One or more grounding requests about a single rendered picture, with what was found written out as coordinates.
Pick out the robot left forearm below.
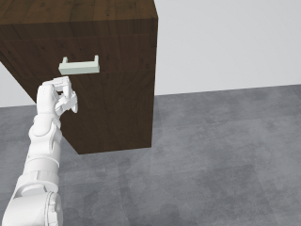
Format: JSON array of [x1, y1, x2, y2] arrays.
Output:
[[2, 113, 62, 226]]

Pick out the cabinet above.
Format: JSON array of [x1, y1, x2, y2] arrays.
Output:
[[0, 0, 159, 154]]

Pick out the left robot hand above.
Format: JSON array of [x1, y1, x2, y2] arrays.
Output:
[[37, 76, 78, 119]]

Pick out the handle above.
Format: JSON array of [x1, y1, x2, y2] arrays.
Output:
[[58, 55, 100, 75]]

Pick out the drawer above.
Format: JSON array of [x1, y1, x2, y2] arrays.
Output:
[[0, 33, 150, 77]]

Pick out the robot left upper arm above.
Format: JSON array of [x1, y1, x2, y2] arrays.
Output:
[[4, 191, 64, 226]]

